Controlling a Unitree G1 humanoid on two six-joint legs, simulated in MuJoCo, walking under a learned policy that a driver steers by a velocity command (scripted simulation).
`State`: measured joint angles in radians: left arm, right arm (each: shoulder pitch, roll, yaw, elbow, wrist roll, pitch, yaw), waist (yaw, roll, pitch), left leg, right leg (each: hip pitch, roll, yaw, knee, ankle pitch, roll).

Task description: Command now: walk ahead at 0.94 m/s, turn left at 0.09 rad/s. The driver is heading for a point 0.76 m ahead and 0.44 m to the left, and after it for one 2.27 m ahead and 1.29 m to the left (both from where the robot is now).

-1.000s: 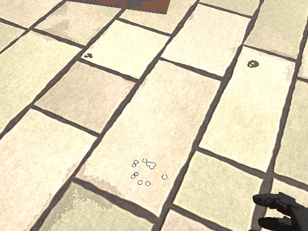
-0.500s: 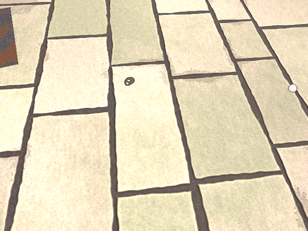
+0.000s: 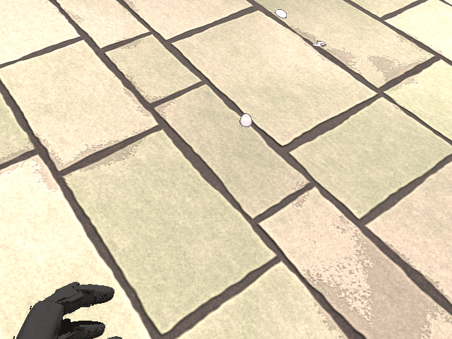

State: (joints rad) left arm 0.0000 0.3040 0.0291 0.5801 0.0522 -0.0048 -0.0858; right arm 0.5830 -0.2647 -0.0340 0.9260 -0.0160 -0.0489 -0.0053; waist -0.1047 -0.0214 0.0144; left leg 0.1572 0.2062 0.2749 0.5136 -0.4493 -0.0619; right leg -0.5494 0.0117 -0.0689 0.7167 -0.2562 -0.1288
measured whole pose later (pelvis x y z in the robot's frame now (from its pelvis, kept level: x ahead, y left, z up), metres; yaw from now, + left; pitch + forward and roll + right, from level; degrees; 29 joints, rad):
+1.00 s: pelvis +0.86 +0.16 +0.02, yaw +49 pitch +2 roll -2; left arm 0.18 0.30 0.03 0.68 0.05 -0.07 0.02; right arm 0.24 -0.40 -0.10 0.75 -0.02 -0.02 0.01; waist -0.03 0.04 0.07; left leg -0.43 -0.07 -0.05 1.31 -0.39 0.06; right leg -0.36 -0.04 -0.07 0.55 -0.18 0.02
